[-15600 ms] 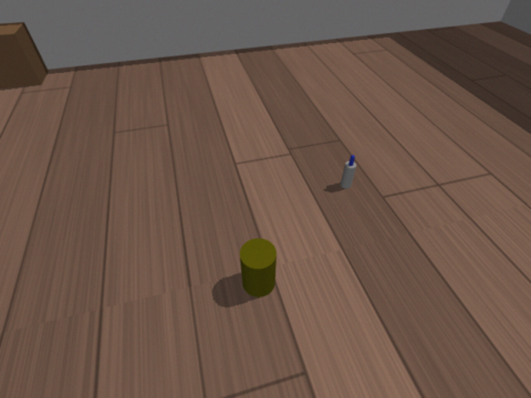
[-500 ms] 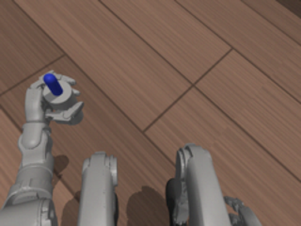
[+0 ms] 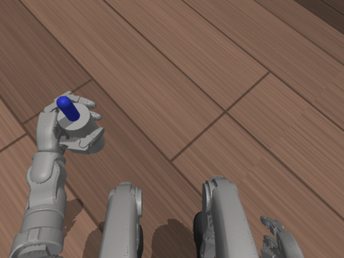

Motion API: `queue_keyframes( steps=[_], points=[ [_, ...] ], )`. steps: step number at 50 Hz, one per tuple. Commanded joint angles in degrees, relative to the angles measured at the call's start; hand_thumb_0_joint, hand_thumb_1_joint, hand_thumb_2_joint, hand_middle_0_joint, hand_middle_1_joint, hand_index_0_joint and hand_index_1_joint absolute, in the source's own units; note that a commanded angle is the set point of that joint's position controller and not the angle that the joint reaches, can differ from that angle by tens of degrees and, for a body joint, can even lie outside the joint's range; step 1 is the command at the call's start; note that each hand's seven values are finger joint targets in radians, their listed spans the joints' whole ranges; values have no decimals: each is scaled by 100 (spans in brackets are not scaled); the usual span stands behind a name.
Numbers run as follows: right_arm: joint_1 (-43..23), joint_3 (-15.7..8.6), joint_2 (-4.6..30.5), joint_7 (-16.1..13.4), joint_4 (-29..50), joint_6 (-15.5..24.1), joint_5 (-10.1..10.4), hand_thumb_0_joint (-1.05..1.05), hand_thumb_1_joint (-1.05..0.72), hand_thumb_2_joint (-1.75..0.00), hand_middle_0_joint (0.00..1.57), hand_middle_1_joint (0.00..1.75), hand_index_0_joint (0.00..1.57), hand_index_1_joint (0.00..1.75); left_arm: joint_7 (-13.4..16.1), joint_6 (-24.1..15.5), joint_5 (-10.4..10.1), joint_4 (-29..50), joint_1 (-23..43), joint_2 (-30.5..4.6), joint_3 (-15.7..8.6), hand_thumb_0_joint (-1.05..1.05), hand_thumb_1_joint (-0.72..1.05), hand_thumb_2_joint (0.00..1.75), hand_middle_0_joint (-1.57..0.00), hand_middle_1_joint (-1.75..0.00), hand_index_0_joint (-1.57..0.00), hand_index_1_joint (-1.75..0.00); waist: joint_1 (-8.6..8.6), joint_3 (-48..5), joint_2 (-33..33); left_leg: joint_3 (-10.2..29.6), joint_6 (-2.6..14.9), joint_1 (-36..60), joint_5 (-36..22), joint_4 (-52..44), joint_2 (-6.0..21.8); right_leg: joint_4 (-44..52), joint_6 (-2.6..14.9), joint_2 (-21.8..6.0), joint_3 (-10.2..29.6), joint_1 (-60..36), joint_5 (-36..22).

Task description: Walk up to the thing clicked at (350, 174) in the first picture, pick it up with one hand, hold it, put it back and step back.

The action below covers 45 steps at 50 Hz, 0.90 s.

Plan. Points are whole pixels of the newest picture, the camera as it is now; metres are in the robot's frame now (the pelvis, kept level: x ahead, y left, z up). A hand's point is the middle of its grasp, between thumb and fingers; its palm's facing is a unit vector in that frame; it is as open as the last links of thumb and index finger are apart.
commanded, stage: lift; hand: left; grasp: from the side
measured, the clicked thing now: (80, 125) +0.42 +0.20 -0.01
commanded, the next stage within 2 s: hold in 1.50 s
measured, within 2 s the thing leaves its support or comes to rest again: neither
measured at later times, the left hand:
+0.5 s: hand (36, 87) +0.39 +0.19 +0.17, palm faces +0.04 -1.00 -0.03, open 8.0 cm
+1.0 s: hand out of the picture +0.39 +0.18 +0.27, palm faces +0.03 -1.00 -0.02, open 8.0 cm
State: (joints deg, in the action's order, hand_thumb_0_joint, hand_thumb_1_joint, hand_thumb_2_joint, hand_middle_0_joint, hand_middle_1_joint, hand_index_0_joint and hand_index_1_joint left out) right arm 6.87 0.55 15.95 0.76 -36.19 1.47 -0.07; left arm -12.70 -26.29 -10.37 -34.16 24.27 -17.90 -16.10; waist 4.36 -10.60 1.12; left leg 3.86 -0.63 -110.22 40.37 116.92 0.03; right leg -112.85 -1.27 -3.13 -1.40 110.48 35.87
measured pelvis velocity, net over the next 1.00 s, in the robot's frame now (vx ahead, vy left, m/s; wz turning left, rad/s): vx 0.06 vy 0.00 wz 0.02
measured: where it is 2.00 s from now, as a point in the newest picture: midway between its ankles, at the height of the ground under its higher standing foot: outside the picture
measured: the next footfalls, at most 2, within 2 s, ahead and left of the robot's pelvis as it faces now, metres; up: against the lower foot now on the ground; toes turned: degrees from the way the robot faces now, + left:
none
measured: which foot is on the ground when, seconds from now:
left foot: down 0.00-1.00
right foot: down 0.00-1.00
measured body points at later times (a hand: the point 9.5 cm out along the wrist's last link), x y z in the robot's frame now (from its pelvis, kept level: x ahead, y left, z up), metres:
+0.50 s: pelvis +0.03 +0.00 +0.15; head +0.16 +0.02 +0.58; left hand +0.38 +0.24 +0.18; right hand +0.20 -0.24 +0.04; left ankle +0.07 +0.12 -0.42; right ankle +0.10 -0.14 -0.42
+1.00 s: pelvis +0.06 +0.00 +0.23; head +0.14 +0.02 +0.67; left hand +0.38 +0.24 +0.27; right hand +0.20 -0.24 +0.12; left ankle +0.07 +0.12 -0.42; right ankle +0.10 -0.14 -0.42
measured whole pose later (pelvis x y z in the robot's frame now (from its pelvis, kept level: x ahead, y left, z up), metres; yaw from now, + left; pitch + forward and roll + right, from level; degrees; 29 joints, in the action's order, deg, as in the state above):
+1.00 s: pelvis +0.06 +0.00 +0.23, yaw +1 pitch +16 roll -2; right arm 12.9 1.0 12.9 -2.9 -36.9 4.4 1.9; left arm -8.5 -17.3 -12.0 -19.4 6.5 -14.4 -8.0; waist 1.3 -6.3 1.1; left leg 2.1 -0.5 -52.4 31.1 67.7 2.0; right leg -63.8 -1.3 -1.6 -2.5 52.5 27.0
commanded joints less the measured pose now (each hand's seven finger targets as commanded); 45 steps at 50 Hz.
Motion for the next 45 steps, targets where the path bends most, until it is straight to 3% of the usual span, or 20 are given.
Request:
queue_keyframes(
  steps=[1, 3, 4, 6, 8, 10, 11, 13, 15, 18, 20, 21, 23, 25, 29, 30, 35, 36, 37, 45],
  points=[
    [564, -471, 987, -149, 521, 181, 99, 0, -90, -90, 20, 30, 20, 30, 125, -358, -170, 2515, 1489, -1122, -141, 0, 36, 125, -130, -141, -132, -140, -73, -3960, 839, -90, 140, 3161, -1168, -2115, -109, 1596, 380, 153, -69, -2632, -992],
    [517, -486, 971, -183, 519, 203, 157, 0, -90, -90, 20, 30, 20, 30, 218, -182, -242, 2423, 1208, -1034, -245, 0, 38, 125, -129, -141, -131, -140, -75, -3636, 679, -9, 142, 3291, -1065, -2324, -76, 1787, 363, 157, -82, -2621, -933],
    [531, -465, 950, -189, 528, 204, 173, 0, -90, -90, 20, 30, 20, 30, 233, -89, -266, 2206, 941, -793, -92, 0, 39, 125, -127, -139, -129, -138, 2, -3471, 558, 34, 142, 3339, -1140, -2393, -58, 1864, 351, 158, -104, -2686, -983],
    [479, -474, 890, -226, 604, 212, 199, 0, -89, -90, 20, 30, 20, 30, 298, -23, -255, 2503, 871, -1011, -271, 0, 37, 126, -128, -141, -130, -140, -81, -3491, 326, -68, 197, 3243, -1071, -2476, -74, 2165, 310, 180, -56, -3184, -963],
    [481, -453, 821, -244, 648, 229, 219, 0, -89, -89, 20, 30, 20, 30, 332, 9, -280, 3327, 1088, -1016, -85, 0, 34, 125, -128, -142, -131, -140, -138, -3734, 618, -87, 165, 3655, -1140, -2748, -76, 2364, 321, 176, -25, -3537, -1021],
    [512, -490, 816, -289, 651, 260, 262, 0, -89, -89, 20, 30, 20, 30, 394, 182, -306, 3213, 519, -935, -90, 0, 34, 127, -129, -143, -131, -142, -163, -3642, 408, -85, 176, 3918, -1263, -2928, -65, 2640, 292, 202, -31, -3822, -1144],
    [499, -475, 780, -305, 656, 287, 268, 0, -89, -89, 20, 30, 20, 30, 418, 225, -308, 3434, 621, -818, 107, 0, 35, 127, -128, -142, -130, -141, -67, -3550, 403, -94, 181, 3974, -1217, -3032, -63, 2791, 278, 205, -11, -3954, -1149],
    [527, -447, 729, -331, 622, 329, 286, 0, -89, -89, 20, 30, 20, 30, 500, 334, -330, 3340, 324, -708, 94, 0, 36, 126, -128, -142, -130, -140, -104, -3338, 420, -42, 156, 4222, -1386, -3269, -43, 2976, 270, 214, -37, -4111, -1305],
    [551, -442, 712, -374, 618, 341, 311, 0, -89, -89, 20, 30, 20, 30, 586, 390, -335, 3626, 478, -936, -31, 0, 32, 127, -128, -142, -130, -141, -124, -3312, 333, -69, 177, 4444, -1372, -3456, -39, 3289, 250, 234, -7, -4504, -1325],
    [596, -396, 655, -388, 557, 388, 300, 0, -89, -89, 20, 30, 20, 30, 639, 505, -280, 3444, -45, -573, 290, 0, 35, 127, -128, -142, -130, -141, -116, -3025, 397, 14, 116, 4969, -1898, -3792, -14, 3487, 270, 239, -81, -4656, -1754],
    [578, -372, 640, -403, 551, 405, 296, 0, -89, -89, 20, 30, 20, 30, 658, 538, -289, 2989, -268, -550, 198, 0, 38, 127, -128, -142, -130, -141, -115, -2627, 341, 51, 109, 5048, -1911, -3995, 6, 3674, 260, 253, -106, -4729, -1739],
    [574, -387, 658, -404, 538, 420, 296, 0, -88, -89, 20, 30, 20, 30, 679, 505, -293, 3143, -94, -729, 45, 0, 39, 128, -128, -142, -130, -140, -158, -2592, 308, 24, 118, 5073, -1953, -4053, 5, 3767, 262, 261, -105, -4867, -1790],
    [562, -350, 582, -388, 561, 434, 271, 0, -88, -89, 20, 30, 20, 30, 646, 448, -230, 3181, -41, -589, 276, 0, 35, 128, -130, -144, -132, -143, -126, -2417, 368, 2, 120, 5238, -1894, -4267, 0, 3951, 260, 256, -97, -5038, -1776],
    [584, -358, 587, -388, 585, 460, 279, 0, -89, -89, 20, 30, 20, 30, 623, 441, -254, 3087, -48, -673, 151, 0, 33, 128, -131, -144, -133, -143, -161, -2336, 307, -13, 127, 5454, -1825, -4495, 8, 4212, 254, 267, -92, -5325, -1729],
    [593, -344, 594, -363, 576, 515, 265, 0, -89, -89, 20, 30, 20, 30, 494, 374, -291, 3006, -74, -524, 350, 0, 33, 127, -131, -143, -133, -142, -178, -2145, 433, 44, 85, 5924, -1724, -4936, 43, 4521, 253, 281, -121, -5503, -1629],
    [574, -343, 592, -369, 598, 522, 276, 0, -89, -89, 20, 30, 20, 30, 482, 360, -323, 3036, -135, -565, 272, 0, 33, 127, -131, -143, -133, -142, -254, -2132, 395, 4, 84, 5967, -1744, -4990, 25, 4616, 251, 280, -121, -5656, -1631],
    [614, -339, 593, -376, 585, 554, 256, 0, -90, -89, 20, 30, 20, 30, 407, 305, -366, 3252, 78, -577, 314, 0, 35, 126, -132, -143, -134, -142, -247, -1974, 453, -8, 57, 6434, -1925, -5380, 44, 4987, 241, 293, -137, -6002, -1781],
    [585, -333, 593, -383, 534, 554, 252, 0, -90, -89, 20, 30, 20, 30, 417, 327, -326, 2916, -101, -579, 273, 0, 33, 126, -132, -142, -133, -142, -239, -1867, 370, 6, 61, 6456, -1884, -5453, 53, 5041, 235, 288, -124, -5999, -1760],
    [598, -327, 569, -377, 572, 558, 248, 0, -90, -89, 20, 30, 20, 30, 432, 286, -318, 3258, 129, -609, 312, 0, 33, 126, -132, -143, -134, -142, -250, -1884, 445, -13, 60, 6523, -1843, -5526, 48, 5110, 237, 286, -116, -6100, -1733],
    [653, -293, 533, -434, 572, 541, 201, 0, -90, -89, 20, 30, 20, 30, 447, 303, -322, 3281, -48, -459, 445, 0, 34, 128, -131, -142, -133, -142, -266, -1818, 358, -127, 49, 7157, -2467, -5925, 34, 5565, 227, 329, -135, -6838, -2272]
  ],
)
